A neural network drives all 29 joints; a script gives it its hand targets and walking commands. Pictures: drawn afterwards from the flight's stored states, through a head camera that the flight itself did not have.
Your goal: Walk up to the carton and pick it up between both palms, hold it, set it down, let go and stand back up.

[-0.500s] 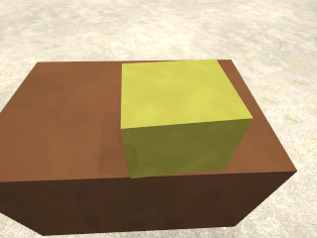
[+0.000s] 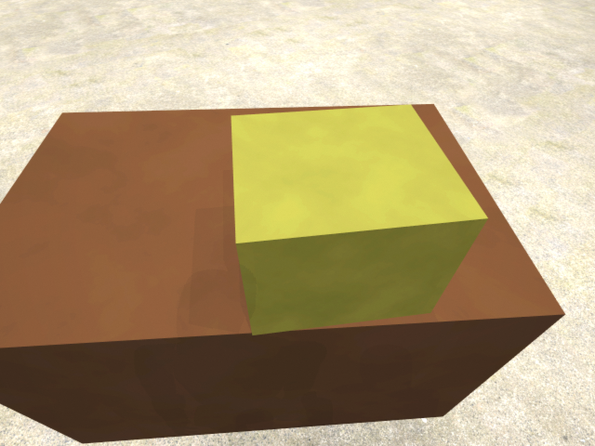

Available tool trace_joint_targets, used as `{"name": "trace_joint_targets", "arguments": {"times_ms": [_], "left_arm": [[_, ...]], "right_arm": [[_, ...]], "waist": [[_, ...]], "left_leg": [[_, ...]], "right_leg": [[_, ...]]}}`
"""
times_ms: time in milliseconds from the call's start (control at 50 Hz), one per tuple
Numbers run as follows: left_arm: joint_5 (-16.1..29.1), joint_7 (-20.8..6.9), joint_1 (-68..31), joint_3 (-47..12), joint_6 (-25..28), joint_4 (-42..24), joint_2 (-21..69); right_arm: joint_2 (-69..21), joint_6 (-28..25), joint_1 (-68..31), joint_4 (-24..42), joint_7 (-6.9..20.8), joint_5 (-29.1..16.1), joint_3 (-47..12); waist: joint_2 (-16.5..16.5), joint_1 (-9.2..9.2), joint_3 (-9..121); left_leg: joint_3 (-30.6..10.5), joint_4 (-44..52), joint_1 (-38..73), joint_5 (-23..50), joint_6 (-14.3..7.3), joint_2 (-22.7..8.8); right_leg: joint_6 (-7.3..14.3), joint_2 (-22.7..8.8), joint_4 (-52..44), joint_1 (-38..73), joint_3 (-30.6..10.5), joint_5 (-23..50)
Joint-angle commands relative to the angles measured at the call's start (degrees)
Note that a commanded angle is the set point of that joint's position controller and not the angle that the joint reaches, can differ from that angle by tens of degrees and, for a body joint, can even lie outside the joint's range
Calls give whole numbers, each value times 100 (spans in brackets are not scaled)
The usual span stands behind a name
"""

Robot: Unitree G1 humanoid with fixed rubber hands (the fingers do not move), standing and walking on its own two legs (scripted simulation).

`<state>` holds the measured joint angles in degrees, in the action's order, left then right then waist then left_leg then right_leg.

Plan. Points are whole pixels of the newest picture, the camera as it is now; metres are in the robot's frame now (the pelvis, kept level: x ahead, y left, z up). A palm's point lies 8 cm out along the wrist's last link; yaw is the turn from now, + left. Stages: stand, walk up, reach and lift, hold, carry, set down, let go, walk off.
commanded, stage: stand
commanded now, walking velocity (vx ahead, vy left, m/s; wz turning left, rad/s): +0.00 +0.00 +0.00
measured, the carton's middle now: (333, 217) +0.46 -0.05 +0.03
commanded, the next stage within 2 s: none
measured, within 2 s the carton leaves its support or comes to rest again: neither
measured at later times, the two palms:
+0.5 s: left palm out of the picture -0.01 +0.20 -0.16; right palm out of the picture -0.06 -0.20 -0.14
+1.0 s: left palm out of the picture -0.01 +0.19 -0.16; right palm out of the picture -0.05 -0.21 -0.14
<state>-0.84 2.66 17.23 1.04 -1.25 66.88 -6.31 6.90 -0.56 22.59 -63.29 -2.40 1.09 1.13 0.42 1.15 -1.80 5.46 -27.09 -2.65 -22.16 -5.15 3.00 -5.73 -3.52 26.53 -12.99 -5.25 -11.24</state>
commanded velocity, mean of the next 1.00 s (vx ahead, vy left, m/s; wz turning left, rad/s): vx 0.00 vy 0.00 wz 0.00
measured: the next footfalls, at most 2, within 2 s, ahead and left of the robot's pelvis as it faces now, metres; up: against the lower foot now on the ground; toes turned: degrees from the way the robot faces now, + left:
none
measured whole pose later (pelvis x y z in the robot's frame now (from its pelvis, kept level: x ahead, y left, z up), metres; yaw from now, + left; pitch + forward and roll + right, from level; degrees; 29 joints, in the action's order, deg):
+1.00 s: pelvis +0.02 +0.00 +0.00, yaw +0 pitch -3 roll -1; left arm -0.2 3.4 15.1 0.4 -1.5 69.6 -5.1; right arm 6.1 -1.0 22.4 -65.3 -3.1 0.8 0.5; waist 0.2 1.5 -4.4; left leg 5.2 -26.8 -0.3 -23.8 -4.9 2.6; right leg -5.7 -3.2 28.3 -11.6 -4.8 -14.0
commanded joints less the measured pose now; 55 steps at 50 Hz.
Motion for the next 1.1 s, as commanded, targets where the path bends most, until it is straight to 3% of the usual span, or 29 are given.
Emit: {"name": "trace_joint_targets", "arguments": {"times_ms": [0,140,240,380,620,1080], "left_arm": [[14,29,406,55,15,20,-344],[36,53,354,32,20,121,-332],[49,55,320,22,6,174,-280],[53,76,344,-18,-4,263,-205],[61,77,294,-1,-7,254,-269],[58,77,266,-11,-21,282,-253]], "right_arm": [[537,-29,686,3,-43,4,91],[523,-54,734,-56,-38,-6,95],[512,-57,759,-111,-60,-10,78],[481,-53,796,-183,-74,-12,57],[438,-63,862,-214,-91,-30,32],[428,-72,752,-193,-76,-23,19]], "waist": [[-104,-5,-720],[-65,26,-693],[-216,39,-656],[-75,24,-640],[-112,54,-707],[-52,31,-614]], "left_leg": [[-765,895,-724,2580,154,-858],[-731,816,-594,2919,170,-854],[-690,752,-447,3487,220,-901],[-658,723,-424,3447,190,-870],[-630,656,-345,3830,203,-935],[-573,621,-302,3404,148,-913]], "right_leg": [[391,-2,-94,29,182,864],[387,-23,-58,26,195,952],[361,-7,-20,15,272,930],[375,-40,-9,144,250,1066],[385,-28,102,47,300,1167],[426,-44,73,207,231,1434]]}}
